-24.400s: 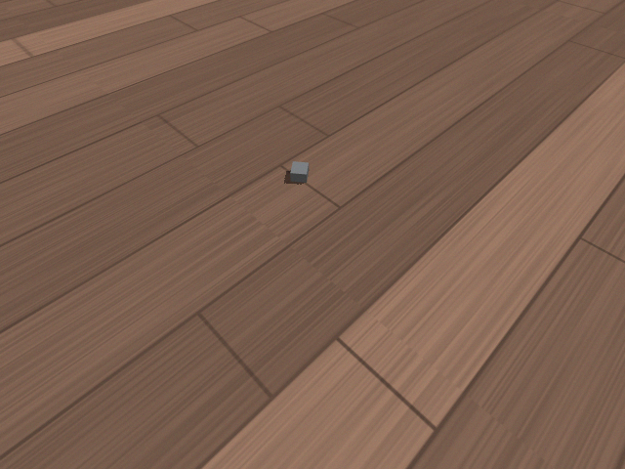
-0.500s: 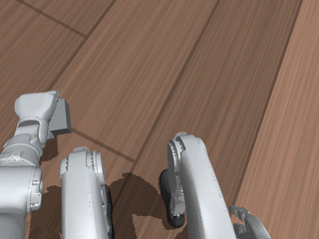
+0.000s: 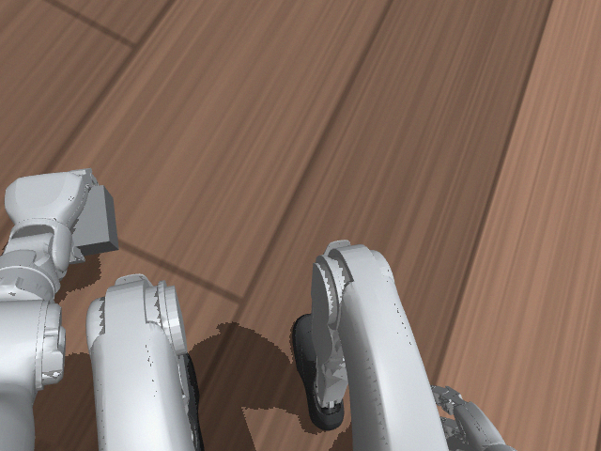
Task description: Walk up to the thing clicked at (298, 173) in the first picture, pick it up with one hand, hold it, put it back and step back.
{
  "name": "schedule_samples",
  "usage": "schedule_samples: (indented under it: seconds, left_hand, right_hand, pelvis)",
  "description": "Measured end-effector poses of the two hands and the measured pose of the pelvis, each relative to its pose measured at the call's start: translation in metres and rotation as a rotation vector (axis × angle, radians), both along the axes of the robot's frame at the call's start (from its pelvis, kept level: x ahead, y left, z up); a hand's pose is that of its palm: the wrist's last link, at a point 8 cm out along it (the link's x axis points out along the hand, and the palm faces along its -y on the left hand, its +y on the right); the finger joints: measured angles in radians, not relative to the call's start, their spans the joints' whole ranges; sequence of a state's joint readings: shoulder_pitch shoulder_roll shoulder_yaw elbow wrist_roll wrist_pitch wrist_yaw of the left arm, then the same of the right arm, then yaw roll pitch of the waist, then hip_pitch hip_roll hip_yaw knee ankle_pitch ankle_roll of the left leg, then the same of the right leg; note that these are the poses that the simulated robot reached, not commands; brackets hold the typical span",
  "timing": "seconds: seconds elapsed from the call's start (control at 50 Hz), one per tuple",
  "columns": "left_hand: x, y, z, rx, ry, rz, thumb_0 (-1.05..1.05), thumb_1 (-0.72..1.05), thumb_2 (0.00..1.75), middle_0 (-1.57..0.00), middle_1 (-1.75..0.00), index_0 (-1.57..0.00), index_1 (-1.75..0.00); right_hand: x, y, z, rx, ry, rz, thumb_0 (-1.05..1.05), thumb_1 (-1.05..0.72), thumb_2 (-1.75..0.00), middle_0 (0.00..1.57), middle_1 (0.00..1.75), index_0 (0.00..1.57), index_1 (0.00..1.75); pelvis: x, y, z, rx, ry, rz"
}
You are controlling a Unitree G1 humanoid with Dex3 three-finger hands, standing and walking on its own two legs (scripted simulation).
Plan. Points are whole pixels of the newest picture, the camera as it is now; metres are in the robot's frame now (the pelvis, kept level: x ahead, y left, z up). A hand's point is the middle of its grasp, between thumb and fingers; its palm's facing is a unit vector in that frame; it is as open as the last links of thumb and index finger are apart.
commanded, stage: lower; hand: left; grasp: from above
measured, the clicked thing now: (82, 222) +0.43 +0.24 -0.22
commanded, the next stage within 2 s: rest in 0.04 s
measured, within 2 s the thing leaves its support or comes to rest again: neither
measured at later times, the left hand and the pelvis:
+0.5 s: hand (78, 225) +0.43 +0.25 -0.24, palm faces -0.47 -0.12 -0.87, open 11.4 cm; pelvis +0.01 +0.00 -0.03, yaw -3 degrees
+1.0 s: hand (83, 223) +0.44 +0.25 -0.26, palm faces -0.43 -0.10 -0.90, open 11.4 cm; pelvis +0.01 +0.01 -0.04, yaw -5 degrees
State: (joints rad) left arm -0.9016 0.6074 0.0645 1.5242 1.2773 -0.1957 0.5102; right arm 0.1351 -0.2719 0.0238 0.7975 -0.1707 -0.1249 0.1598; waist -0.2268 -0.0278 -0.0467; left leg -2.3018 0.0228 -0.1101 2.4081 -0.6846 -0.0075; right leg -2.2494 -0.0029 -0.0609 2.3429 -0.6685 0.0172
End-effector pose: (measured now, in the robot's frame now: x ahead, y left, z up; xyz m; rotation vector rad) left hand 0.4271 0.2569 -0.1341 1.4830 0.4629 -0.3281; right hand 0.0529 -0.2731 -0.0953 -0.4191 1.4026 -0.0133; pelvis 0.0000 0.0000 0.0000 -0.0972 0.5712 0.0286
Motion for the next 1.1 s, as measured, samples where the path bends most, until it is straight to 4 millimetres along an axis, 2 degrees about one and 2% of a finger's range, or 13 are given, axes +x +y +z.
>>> schedule_samples:
  seconds: [0.12, 0.36, 0.66, 0.86, 1.1]
  left_hand:
    - [0.0, -0.002, -0.017, -0.008, -0.032, -0.004, -0.02, -0.21, 0.64, -0.63, -0.57, -0.61, -0.59]
    - [0.009, -0.001, -0.033, 0.002, -0.024, 0.034, -0.02, -0.21, 0.64, -0.63, -0.57, -0.62, -0.59]
    - [0.004, 0.003, -0.065, -0.04, -0.017, 0.02, -0.02, -0.21, 0.64, -0.63, -0.58, -0.62, -0.59]
    - [0.011, -0.004, -0.071, -0.032, -0.058, -0.01, -0.02, -0.22, 0.64, -0.63, -0.57, -0.62, -0.58]
    - [0.01, 0.003, -0.077, -0.019, -0.018, 0.08, -0.02, -0.21, 0.64, -0.63, -0.57, -0.62, -0.59]
  right_hand:
    - [-0.006, -0.001, -0.006, -0.004, 0.019, -0.002, 0.01, -0.91, -0.9, 0.2, 0.3, 0.2, 0.3]
    - [-0.01, 0.006, -0.018, 0.048, 0.053, 0.039, 0.01, -0.91, -0.9, 0.2, 0.3, 0.2, 0.3]
    - [-0.023, 0.009, -0.016, 0.046, 0.089, 0.095, 0.01, -0.91, -0.9, 0.2, 0.3, 0.2, 0.3]
    - [-0.021, 0.014, -0.015, 0.075, 0.092, 0.132, 0.01, -0.91, -0.9, 0.2, 0.3, 0.2, 0.3]
    - [-0.015, 0.017, -0.012, 0.111, 0.067, 0.175, 0.01, -0.91, -0.9, 0.2, 0.3, 0.2, 0.3]
  pelvis:
    - [0.002, 0.0, -0.01, -0.008, -0.006, -0.006]
    - [0.006, 0.0, -0.021, -0.018, -0.016, -0.02]
    - [0.007, 0.003, -0.036, -0.049, -0.062, -0.033]
    - [0.009, 0.006, -0.04, -0.068, -0.063, -0.043]
    - [0.007, 0.006, -0.038, -0.076, -0.072, -0.048]
